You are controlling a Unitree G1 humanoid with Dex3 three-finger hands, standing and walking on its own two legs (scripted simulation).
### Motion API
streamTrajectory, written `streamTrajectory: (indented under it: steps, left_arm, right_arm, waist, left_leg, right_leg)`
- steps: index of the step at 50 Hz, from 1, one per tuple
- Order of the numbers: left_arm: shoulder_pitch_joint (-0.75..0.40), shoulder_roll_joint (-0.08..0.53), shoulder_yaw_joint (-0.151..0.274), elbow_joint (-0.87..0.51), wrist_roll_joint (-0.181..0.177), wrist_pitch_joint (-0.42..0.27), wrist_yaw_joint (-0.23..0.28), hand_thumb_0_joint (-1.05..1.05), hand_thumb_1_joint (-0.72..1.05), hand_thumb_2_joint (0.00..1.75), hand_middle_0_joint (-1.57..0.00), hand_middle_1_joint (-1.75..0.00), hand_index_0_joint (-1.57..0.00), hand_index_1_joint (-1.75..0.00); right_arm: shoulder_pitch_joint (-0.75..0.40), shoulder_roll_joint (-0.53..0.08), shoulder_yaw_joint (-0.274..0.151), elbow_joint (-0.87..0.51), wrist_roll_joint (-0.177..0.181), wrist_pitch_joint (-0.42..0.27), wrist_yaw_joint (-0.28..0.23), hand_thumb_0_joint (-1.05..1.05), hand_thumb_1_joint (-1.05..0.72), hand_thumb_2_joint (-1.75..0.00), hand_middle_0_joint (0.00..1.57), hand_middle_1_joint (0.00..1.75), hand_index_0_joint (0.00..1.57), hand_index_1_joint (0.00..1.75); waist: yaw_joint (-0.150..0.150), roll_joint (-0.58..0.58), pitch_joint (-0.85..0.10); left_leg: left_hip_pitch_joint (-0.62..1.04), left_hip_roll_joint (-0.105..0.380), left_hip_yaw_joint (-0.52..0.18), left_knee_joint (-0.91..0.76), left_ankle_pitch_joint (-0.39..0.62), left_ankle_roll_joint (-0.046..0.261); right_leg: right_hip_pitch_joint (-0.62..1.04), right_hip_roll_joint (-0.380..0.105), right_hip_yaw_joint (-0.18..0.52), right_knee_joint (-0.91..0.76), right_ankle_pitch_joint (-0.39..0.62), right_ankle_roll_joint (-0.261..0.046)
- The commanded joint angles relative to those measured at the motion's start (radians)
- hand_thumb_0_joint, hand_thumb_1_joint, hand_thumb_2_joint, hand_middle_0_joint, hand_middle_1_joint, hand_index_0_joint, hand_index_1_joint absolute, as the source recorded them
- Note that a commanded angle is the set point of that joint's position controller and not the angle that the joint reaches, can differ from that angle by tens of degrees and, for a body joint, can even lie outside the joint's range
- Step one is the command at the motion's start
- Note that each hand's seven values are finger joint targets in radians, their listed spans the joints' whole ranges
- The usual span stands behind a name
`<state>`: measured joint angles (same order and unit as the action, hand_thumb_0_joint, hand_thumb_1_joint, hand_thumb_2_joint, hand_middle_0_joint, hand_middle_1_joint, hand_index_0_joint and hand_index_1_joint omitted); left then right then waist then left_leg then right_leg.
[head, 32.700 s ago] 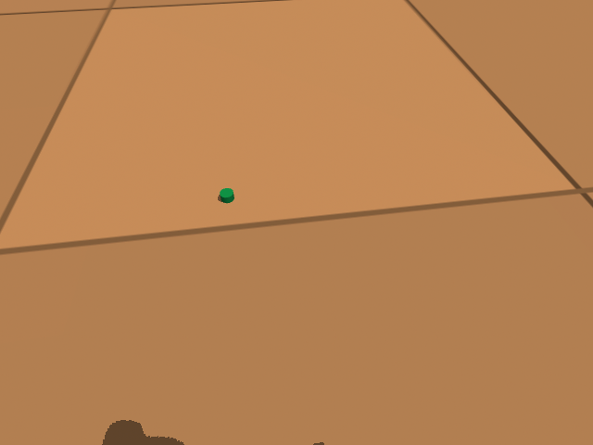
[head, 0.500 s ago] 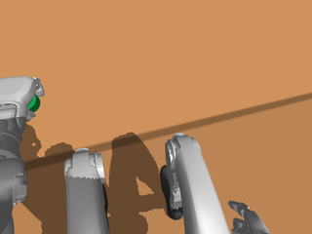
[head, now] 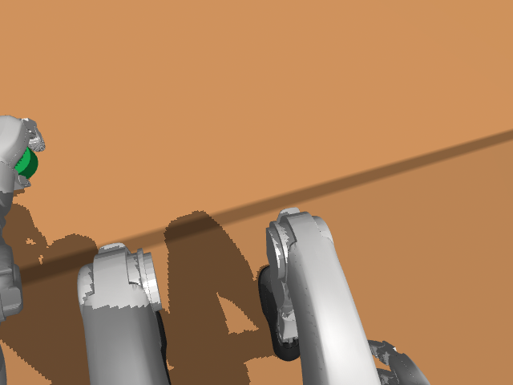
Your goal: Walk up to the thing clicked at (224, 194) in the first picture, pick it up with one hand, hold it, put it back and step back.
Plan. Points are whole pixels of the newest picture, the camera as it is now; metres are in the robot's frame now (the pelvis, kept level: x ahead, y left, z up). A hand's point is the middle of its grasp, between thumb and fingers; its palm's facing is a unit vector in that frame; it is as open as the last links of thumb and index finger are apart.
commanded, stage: lower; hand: left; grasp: from above
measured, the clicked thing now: (10, 160) +0.48 +0.31 -0.20
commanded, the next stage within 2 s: rest in 0.44 s
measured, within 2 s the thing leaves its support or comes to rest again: rests again in 1.58 s
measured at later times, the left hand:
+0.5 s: hand (23, 173) +0.46 +0.30 -0.22, palm faces -0.45 -0.08 -0.89, open 7.6 cm
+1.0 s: hand (32, 177) +0.47 +0.30 -0.26, palm faces -0.45 -0.11 -0.88, open 7.6 cm
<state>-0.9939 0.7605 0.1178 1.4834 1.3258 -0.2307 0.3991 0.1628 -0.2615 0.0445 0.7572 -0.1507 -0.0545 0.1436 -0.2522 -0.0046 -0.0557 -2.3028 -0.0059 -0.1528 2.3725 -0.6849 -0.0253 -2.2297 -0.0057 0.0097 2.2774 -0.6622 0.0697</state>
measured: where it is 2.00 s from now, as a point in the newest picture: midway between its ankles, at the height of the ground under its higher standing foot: (220, 349)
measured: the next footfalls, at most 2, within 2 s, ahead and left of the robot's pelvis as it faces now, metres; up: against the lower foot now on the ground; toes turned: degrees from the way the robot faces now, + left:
none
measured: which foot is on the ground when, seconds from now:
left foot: down 0.00-1.00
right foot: down 0.00-1.00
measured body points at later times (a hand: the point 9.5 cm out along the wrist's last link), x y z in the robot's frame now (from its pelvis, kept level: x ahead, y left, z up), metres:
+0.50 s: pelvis +0.00 +0.00 -0.03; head +0.26 +0.09 +0.33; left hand +0.48 +0.30 -0.17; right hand +0.04 -0.28 -0.11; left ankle +0.07 +0.13 -0.31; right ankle +0.11 -0.15 -0.31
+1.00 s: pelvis +0.00 +0.01 -0.05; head +0.27 +0.10 +0.31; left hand +0.49 +0.31 -0.21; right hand +0.04 -0.27 -0.11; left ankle +0.07 +0.13 -0.31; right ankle +0.11 -0.15 -0.31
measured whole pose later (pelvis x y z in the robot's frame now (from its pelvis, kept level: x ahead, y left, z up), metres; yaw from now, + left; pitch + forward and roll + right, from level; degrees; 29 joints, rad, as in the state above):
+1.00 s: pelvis +0.00 +0.01 -0.05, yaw -5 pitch +29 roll -13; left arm -1.02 0.97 0.20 1.69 1.39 -0.28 0.54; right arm 0.11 -0.30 0.18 0.72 -0.26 -0.12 0.21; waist -0.34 -0.09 0.08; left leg -2.38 -0.01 -0.24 2.57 -0.72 -0.02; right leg -2.27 0.03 -0.04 2.40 -0.66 0.08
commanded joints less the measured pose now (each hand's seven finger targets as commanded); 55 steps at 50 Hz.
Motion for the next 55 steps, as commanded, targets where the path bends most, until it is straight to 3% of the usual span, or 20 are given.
streamTrajectory:
  steps: [1, 6, 12, 14, 15, 18, 19, 21, 25, 27, 29, 31, 33, 38, 39, 44, 45, 46, 49, 55]
  left_arm:
    - [-0.334, 0.268, 0.027, -0.145, -0.025, 0.003, 0.041, 0.00, 0.70, 0.49, -0.91, -0.79, -1.03, -0.67]
    - [-0.331, 0.275, 0.032, -0.166, -0.024, -0.002, 0.041, 0.00, 0.72, 0.53, -0.96, -0.79, -1.05, -0.69]
    - [-0.296, 0.257, 0.004, -0.054, -0.009, -0.015, 0.044, 0.00, 0.67, 0.53, -0.95, -0.76, -1.03, -0.67]
    - [-0.306, 0.284, 0.027, -0.061, -0.011, -0.024, 0.057, 0.00, 0.71, 0.52, -0.96, -0.76, -1.05, -0.67]
    - [-0.341, 0.331, 0.052, -0.100, -0.009, -0.034, 0.063, 0.00, 0.71, 0.49, -0.95, -0.76, -1.05, -0.66]
    - [-0.311, 0.330, 0.059, -0.062, 0.013, -0.043, 0.083, 0.00, 0.71, 0.52, -0.95, -0.77, -1.05, -0.67]
    - [-0.328, 0.366, 0.078, -0.069, 0.012, -0.047, 0.091, 0.00, 0.70, 0.50, -0.95, -0.76, -1.04, -0.66]
    - [-0.317, 0.318, 0.041, -0.056, 0.016, -0.049, 0.097, 0.00, 0.72, 0.49, -0.95, -0.76, -1.06, -0.66]
    - [-0.329, 0.370, 0.065, -0.063, 0.022, -0.046, 0.122, 0.00, 0.73, 0.50, -0.96, -0.76, -1.06, -0.66]
    - [-0.301, 0.346, 0.050, -0.021, 0.029, -0.035, 0.129, 0.00, 0.73, 0.49, -0.96, -0.76, -1.06, -0.66]
    - [-0.302, 0.367, 0.082, -0.052, 0.018, -0.035, 0.144, 0.00, 0.73, 0.55, -0.96, -0.75, -1.06, -0.65]
    - [-0.304, 0.368, 0.073, -0.027, 0.031, -0.035, 0.147, 0.00, 0.71, 0.54, -0.94, -0.75, -1.04, -0.65]
    - [-0.329, 0.375, 0.075, 0.015, 0.034, -0.036, 0.150, 0.00, 0.72, 0.55, -0.94, -0.76, -1.04, -0.65]
    - [-0.282, 0.431, 0.110, 0.056, 0.036, -0.038, 0.168, 0.00, 0.74, 0.55, -0.95, -0.77, -1.06, -0.66]
    - [-0.302, 0.398, 0.083, 0.054, 0.034, -0.040, 0.161, 0.00, 0.75, 0.56, -0.97, -0.76, -1.07, -0.66]
    - [-0.279, 0.437, 0.097, 0.060, 0.035, -0.049, 0.177, 0.00, 0.77, 0.58, -0.98, -0.79, -1.08, -0.68]
    - [-0.291, 0.448, 0.106, 0.083, 0.040, -0.050, 0.182, 0.00, 0.78, 0.58, -0.99, -0.78, -1.09, -0.68]
    - [-0.305, 0.409, 0.067, 0.067, 0.043, -0.053, 0.178, 0.00, 0.77, 0.61, -1.00, -0.77, -1.09, -0.68]
    - [-0.294, 0.481, 0.114, 0.073, 0.043, -0.062, 0.199, 0.00, 0.77, 0.61, -0.99, -0.79, -1.08, -0.69]
    - [-0.304, 0.462, 0.078, 0.110, 0.049, -0.057, 0.219, 0.00, 0.78, 0.62, -0.99, -0.81, -1.09, -0.71]
  right_arm:
    - [0.217, -0.267, -0.081, -0.007, -0.001, -0.004, -0.009, 0.00, -0.91, -0.90, 0.20, 0.30, 0.20, 0.30]
    - [0.213, -0.273, -0.078, -0.013, -0.005, 0.000, -0.006, 0.00, -0.92, -0.90, 0.20, 0.30, 0.20, 0.30]
    - [0.208, -0.274, -0.050, -0.015, -0.018, -0.005, 0.000, 0.00, -0.92, -0.90, 0.20, 0.30, 0.20, 0.30]
    - [0.211, -0.285, -0.047, -0.014, -0.022, -0.006, 0.002, 0.00, -0.91, -0.90, 0.20, 0.30, 0.20, 0.30]
    - [0.202, -0.289, -0.050, -0.023, -0.025, -0.011, 0.004, 0.00, -0.91, -0.90, 0.20, 0.30, 0.20, 0.30]
    - [0.202, -0.298, -0.044, -0.027, -0.037, -0.011, 0.008, 0.00, -0.91, -0.90, 0.20, 0.30, 0.20, 0.30]
    - [0.202, -0.300, -0.042, -0.021, -0.039, -0.011, 0.009, 0.00, -0.92, -0.90, 0.20, 0.30, 0.20, 0.30]
    - [0.200, -0.289, -0.035, -0.017, -0.045, -0.013, 0.013, 0.00, -0.92, -0.90, 0.20, 0.30, 0.20, 0.30]
    - [0.185, -0.306, -0.033, -0.020, -0.054, -0.018, 0.014, 0.00, -0.92, -0.90, 0.20, 0.30, 0.20, 0.30]
    - [0.175, -0.303, -0.026, -0.016, -0.058, -0.022, 0.020, 0.00, -0.92, -0.90, 0.20, 0.30, 0.20, 0.30]
    - [0.182, -0.313, -0.024, -0.013, -0.063, -0.021, 0.021, 0.00, -0.91, -0.90, 0.20, 0.30, 0.20, 0.30]
    - [0.172, -0.314, -0.022, -0.020, -0.067, -0.028, 0.025, 0.00, -0.91, -0.90, 0.20, 0.30, 0.20, 0.30]
    - [0.173, -0.326, -0.016, -0.020, -0.078, -0.036, 0.034, 0.00, -0.91, -0.90, 0.20, 0.30, 0.20, 0.30]
    - [0.161, -0.335, 0.003, -0.027, -0.090, -0.044, 0.040, 0.00, -0.91, -0.90, 0.20, 0.30, 0.20, 0.30]
    - [0.159, -0.338, 0.006, -0.037, -0.092, -0.050, 0.045, 0.00, -0.91, -0.90, 0.20, 0.30, 0.20, 0.30]
    - [0.151, -0.348, 0.017, -0.034, -0.102, -0.056, 0.049, 0.00, -0.91, -0.90, 0.20, 0.30, 0.20, 0.30]
    - [0.148, -0.343, 0.033, -0.030, -0.111, -0.057, 0.052, 0.00, -0.91, -0.90, 0.20, 0.30, 0.20, 0.30]
    - [0.144, -0.351, 0.029, -0.042, -0.112, -0.063, 0.055, 0.00, -0.91, -0.90, 0.20, 0.30, 0.20, 0.30]
    - [0.147, -0.352, 0.047, -0.024, -0.120, -0.069, 0.059, 0.00, -0.91, -0.90, 0.20, 0.30, 0.20, 0.30]
    - [0.114, -0.378, 0.057, -0.037, -0.136, -0.090, 0.072, 0.00, -0.91, -0.90, 0.20, 0.30, 0.20, 0.30]
  waist:
    - [-0.006, 0.294, -0.681]
    - [-0.011, 0.324, -0.685]
    - [-0.037, 0.304, -0.601]
    - [-0.034, 0.309, -0.602]
    - [-0.039, 0.322, -0.615]
    - [-0.048, 0.326, -0.612]
    - [-0.048, 0.322, -0.612]
    - [-0.048, 0.349, -0.616]
    - [-0.048, 0.372, -0.613]
    - [-0.051, 0.379, -0.586]
    - [-0.052, 0.383, -0.617]
    - [-0.063, 0.391, -0.601]
    - [-0.097, 0.367, -0.559]
    - [-0.077, 0.368, -0.543]
    - [-0.099, 0.370, -0.516]
    - [-0.093, 0.384, -0.542]
    - [-0.109, 0.369, -0.514]
    - [-0.118, 0.379, -0.514]
    - [-0.109, 0.406, -0.519]
    - [-0.133, 0.409, -0.458]
  left_leg:
    - [0.543, -0.010, 0.120, -0.248, 0.166, 0.046]
    - [0.552, -0.008, 0.113, -0.240, 0.177, 0.041]
    - [0.493, -0.011, 0.112, -0.202, 0.170, 0.045]
    - [0.513, -0.009, 0.103, -0.202, 0.186, 0.042]
    - [0.503, -0.008, 0.107, -0.188, 0.182, 0.044]
    - [0.508, -0.006, 0.103, -0.168, 0.199, 0.043]
    - [0.488, -0.006, 0.104, -0.162, 0.180, 0.046]
    - [0.495, -0.007, 0.106, -0.163, 0.184, 0.044]
    - [0.507, -0.005, 0.094, -0.163, 0.159, 0.041]
    - [0.502, -0.005, 0.097, -0.152, 0.152, 0.040]
    - [0.528, -0.003, 0.083, -0.155, 0.199, 0.038]
    - [0.527, -0.002, 0.086, -0.136, 0.223, 0.037]
    - [0.497, 0.001, 0.080, -0.109, 0.211, 0.038]
    - [0.457, 0.000, 0.075, -0.112, 0.171, 0.040]
    - [0.446, -0.002, 0.077, -0.103, 0.168, 0.041]
    - [0.467, 0.004, 0.061, -0.099, 0.199, 0.037]
    - [0.448, 0.005, 0.058, -0.083, 0.185, 0.036]
    - [0.473, 0.004, 0.063, -0.083, 0.193, 0.036]
    - [0.480, 0.009, 0.050, -0.085, 0.203, 0.033]
    - [0.471, 0.012, 0.045, -0.071, 0.175, 0.028]
  right_leg:
    - [0.297, 0.026, -0.153, -0.201, 0.193, -0.097]
    - [0.282, 0.025, -0.161, -0.177, 0.203, -0.096]
    - [0.275, 0.030, -0.171, -0.165, 0.200, -0.093]
    - [0.262, 0.028, -0.178, -0.149, 0.208, -0.090]
    - [0.273, 0.033, -0.179, -0.146, 0.212, -0.092]
    - [0.269, 0.035, -0.187, -0.129, 0.228, -0.089]
    - [0.276, 0.039, -0.186, -0.132, 0.215, -0.090]
    - [0.278, 0.040, -0.185, -0.125, 0.219, -0.088]
    - [0.240, 0.045, -0.202, -0.109, 0.195, -0.089]
    - [0.223, 0.047, -0.202, -0.101, 0.188, -0.089]
    - [0.233, 0.046, -0.215, -0.082, 0.228, -0.081]
    - [0.230, 0.047, -0.214, -0.073, 0.254, -0.083]
    - [0.214, 0.051, -0.222, -0.065, 0.251, -0.081]
    - [0.244, 0.059, -0.225, -0.074, 0.214, -0.087]
    - [0.231, 0.057, -0.228, -0.070, 0.214, -0.084]
    - [0.259, 0.063, -0.239, -0.057, 0.244, -0.078]
    - [0.241, 0.064, -0.246, -0.054, 0.231, -0.084]
    - [0.246, 0.063, -0.242, -0.053, 0.240, -0.077]
    - [0.266, 0.070, -0.250, -0.045, 0.248, -0.077]
    - [0.223, 0.072, -0.264, -0.035, 0.226, -0.076]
